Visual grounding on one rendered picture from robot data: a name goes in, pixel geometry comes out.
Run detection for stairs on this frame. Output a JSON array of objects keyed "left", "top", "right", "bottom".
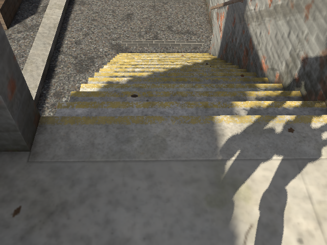
[{"left": 55, "top": 53, "right": 327, "bottom": 116}]

